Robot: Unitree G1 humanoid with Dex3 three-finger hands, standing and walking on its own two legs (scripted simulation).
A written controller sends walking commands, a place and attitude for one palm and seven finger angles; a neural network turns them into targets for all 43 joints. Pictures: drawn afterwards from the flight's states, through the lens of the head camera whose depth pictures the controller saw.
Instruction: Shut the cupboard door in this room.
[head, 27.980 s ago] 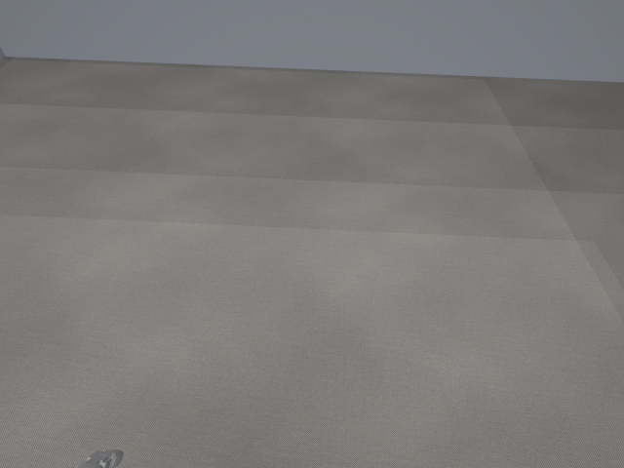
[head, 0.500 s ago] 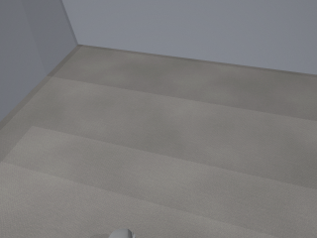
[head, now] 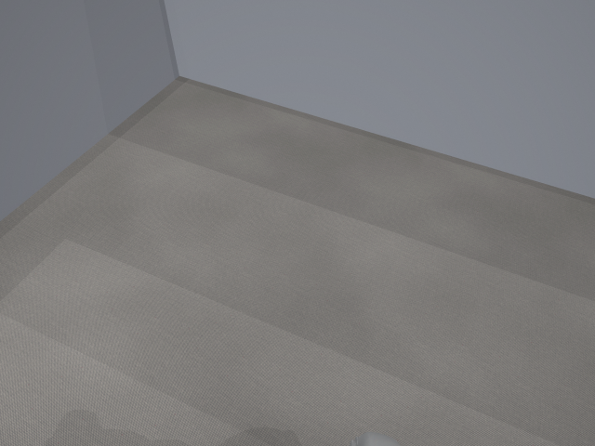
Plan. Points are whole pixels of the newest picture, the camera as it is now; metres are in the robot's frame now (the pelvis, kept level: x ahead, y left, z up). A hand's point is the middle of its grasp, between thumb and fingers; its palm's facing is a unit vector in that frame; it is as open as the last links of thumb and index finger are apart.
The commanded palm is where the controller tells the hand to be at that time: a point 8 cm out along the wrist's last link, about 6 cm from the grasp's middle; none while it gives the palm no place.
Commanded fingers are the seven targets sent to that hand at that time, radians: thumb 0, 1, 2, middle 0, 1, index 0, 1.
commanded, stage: walk to a spot facing it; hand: left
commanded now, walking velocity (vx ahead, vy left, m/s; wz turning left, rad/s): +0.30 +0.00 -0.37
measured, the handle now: out of the picture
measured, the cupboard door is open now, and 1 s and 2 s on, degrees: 80 80 80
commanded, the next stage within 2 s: none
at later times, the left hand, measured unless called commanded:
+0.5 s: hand (231, 360) +0.27 +0.13 -0.16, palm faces +0.10 -0.98 -0.19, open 7.3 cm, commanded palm none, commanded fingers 0.00 0.90 0.90 -0.20 -0.30 -0.20 -0.30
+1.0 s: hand (138, 432) +0.15 +0.25 -0.17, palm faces +0.41 -0.87 -0.25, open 7.4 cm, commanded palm none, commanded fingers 0.00 0.90 0.90 -0.20 -0.30 -0.20 -0.30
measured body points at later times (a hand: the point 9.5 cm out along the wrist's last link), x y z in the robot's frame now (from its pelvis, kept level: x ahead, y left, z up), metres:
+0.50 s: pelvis +0.16 -0.04 -0.01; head +0.19 -0.05 +0.44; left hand +0.26 +0.18 -0.15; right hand +0.16 -0.27 -0.17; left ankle +0.11 +0.08 -0.65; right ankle +0.23 -0.14 -0.74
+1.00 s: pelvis +0.17 +0.02 +0.00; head +0.21 +0.06 +0.45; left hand +0.13 +0.30 -0.15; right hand +0.34 -0.19 -0.13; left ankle +0.16 +0.09 -0.74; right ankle +0.21 -0.15 -0.65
